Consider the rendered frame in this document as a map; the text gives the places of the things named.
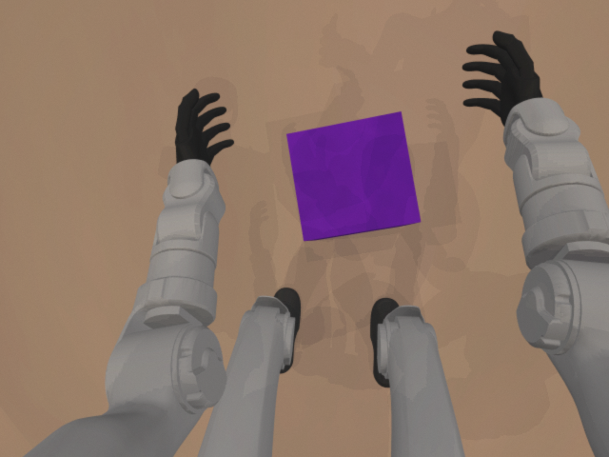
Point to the robot left upper arm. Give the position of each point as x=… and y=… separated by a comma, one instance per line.
x=159, y=383

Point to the robot right forearm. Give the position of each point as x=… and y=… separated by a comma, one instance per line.
x=560, y=198

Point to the carton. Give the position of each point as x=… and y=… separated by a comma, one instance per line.
x=353, y=177

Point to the robot right upper arm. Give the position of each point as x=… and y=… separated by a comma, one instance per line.
x=564, y=310

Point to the right robot thigh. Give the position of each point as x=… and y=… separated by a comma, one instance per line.
x=423, y=421

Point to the left robot shin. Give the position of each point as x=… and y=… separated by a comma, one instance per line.
x=265, y=301

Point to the robot right hand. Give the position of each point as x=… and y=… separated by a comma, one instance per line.
x=518, y=81

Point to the robot left hand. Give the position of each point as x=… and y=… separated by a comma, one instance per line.
x=191, y=141

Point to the robot left forearm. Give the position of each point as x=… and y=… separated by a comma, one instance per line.
x=179, y=287

